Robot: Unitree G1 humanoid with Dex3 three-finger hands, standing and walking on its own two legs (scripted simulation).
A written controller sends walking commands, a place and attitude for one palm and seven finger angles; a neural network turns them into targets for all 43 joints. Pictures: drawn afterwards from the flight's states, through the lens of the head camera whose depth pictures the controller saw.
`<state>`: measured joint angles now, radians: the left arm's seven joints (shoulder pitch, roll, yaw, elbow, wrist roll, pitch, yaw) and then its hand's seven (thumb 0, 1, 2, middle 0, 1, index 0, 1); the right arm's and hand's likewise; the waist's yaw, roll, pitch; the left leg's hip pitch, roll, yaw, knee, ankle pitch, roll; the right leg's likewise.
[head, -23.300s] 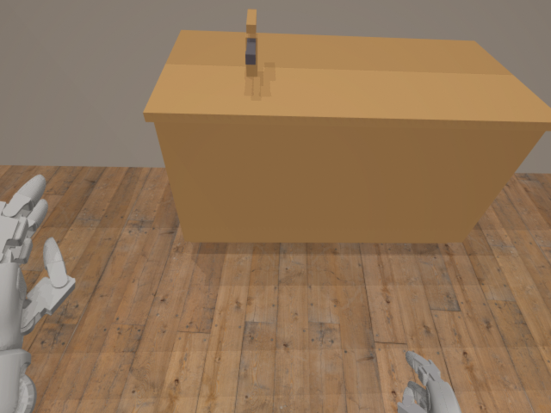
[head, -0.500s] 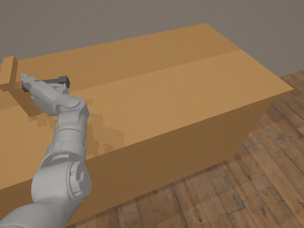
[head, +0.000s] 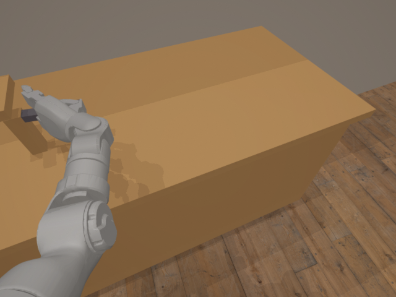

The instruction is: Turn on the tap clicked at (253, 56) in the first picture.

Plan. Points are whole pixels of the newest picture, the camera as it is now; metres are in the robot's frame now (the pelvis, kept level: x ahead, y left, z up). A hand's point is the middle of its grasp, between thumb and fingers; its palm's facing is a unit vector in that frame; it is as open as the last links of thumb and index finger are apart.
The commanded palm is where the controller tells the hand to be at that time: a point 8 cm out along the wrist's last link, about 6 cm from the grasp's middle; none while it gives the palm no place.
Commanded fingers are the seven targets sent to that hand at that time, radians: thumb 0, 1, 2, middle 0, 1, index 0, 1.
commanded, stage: lift the hand up off the lever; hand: left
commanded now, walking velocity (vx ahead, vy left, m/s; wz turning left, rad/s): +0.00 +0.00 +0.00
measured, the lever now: (77, 108) +0.53 +0.28 +0.10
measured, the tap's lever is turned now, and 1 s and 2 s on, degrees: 79 79 79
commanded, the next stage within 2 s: draw the hand back beside the body in 0.72 s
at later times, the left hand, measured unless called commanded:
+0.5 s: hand (73, 105) +0.45 +0.24 +0.17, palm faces +0.84 -0.54 -0.07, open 7.8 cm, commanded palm +0.40 +0.25 +0.18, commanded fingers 0.00 0.90 0.90 -0.15 -0.15 -0.15 -0.15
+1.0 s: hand (86, 103) +0.44 +0.20 +0.18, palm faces +0.55 -0.83 -0.07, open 7.8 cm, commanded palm +0.37 +0.25 +0.18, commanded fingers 0.00 0.90 0.90 -0.16 -0.18 -0.16 -0.18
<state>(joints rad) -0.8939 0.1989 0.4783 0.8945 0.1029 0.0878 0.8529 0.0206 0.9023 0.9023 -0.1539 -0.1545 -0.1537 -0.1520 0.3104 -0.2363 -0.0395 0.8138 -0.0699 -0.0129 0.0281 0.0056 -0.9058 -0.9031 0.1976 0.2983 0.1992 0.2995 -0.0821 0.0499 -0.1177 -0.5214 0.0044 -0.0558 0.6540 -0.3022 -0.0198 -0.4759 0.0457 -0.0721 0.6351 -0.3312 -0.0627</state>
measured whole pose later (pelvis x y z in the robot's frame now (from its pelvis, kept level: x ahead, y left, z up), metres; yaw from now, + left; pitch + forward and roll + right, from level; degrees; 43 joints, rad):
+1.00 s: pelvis +0.01 +0.00 +0.01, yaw -2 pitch +4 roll +1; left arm -0.58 0.19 0.32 0.45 -0.01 0.19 0.42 0.02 0.90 0.90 -0.15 -0.16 -0.15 -0.16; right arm 0.24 -0.23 -0.02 0.73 0.01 0.02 -0.06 0.01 -0.90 -0.90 0.20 0.30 0.20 0.30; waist -0.02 0.04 -0.08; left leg -0.32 0.01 -0.02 0.53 -0.27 -0.02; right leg -0.30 0.05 -0.03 0.54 -0.31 -0.06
